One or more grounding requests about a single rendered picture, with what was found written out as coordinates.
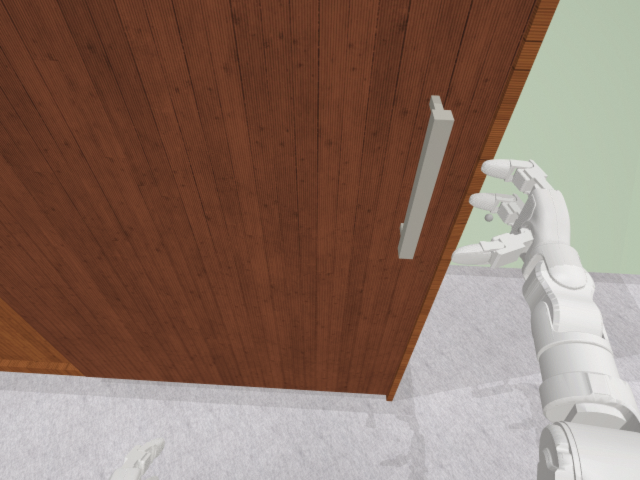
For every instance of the handle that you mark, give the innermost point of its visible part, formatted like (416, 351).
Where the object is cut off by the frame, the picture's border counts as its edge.
(434, 146)

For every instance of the right robot upper arm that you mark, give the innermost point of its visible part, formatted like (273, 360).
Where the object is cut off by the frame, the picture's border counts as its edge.
(573, 451)

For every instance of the robot right hand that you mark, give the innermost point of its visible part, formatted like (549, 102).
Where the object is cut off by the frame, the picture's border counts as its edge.
(544, 215)

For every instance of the right robot forearm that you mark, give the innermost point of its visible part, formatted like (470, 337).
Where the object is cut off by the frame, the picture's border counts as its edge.
(581, 383)

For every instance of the robot left hand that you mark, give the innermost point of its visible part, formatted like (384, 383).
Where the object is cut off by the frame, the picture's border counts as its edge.
(138, 460)

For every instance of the wardrobe door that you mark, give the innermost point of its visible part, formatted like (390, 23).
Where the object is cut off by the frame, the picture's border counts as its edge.
(211, 191)
(20, 341)

